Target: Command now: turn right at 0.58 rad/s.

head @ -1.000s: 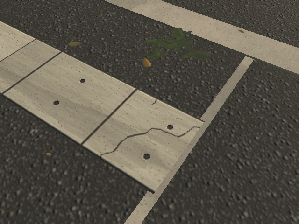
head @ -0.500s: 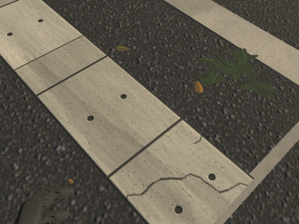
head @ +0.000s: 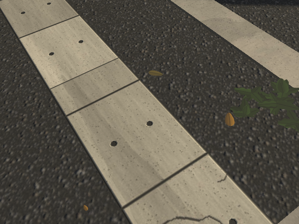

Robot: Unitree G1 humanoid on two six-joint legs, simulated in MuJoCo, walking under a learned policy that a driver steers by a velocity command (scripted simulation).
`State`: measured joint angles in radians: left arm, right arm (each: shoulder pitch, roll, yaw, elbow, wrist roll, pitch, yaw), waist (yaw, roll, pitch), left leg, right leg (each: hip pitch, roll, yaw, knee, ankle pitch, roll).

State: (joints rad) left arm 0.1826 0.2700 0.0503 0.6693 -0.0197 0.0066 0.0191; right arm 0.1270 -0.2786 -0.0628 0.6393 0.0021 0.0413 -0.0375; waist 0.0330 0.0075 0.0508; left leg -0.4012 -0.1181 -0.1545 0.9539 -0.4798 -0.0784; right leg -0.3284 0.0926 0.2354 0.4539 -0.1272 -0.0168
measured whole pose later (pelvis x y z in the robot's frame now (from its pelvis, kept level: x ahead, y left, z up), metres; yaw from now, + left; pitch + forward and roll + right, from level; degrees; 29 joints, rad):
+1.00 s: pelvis +0.02 +0.02 -0.01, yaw +2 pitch +2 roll -1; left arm 0.12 0.29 0.09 0.67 -0.01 0.01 0.02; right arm 0.18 -0.30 -0.08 0.61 0.03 0.09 0.03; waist -0.01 -0.01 0.07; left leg -0.43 0.08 0.07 0.74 -0.33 -0.04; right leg -0.17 -0.11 -0.24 0.51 -0.35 0.04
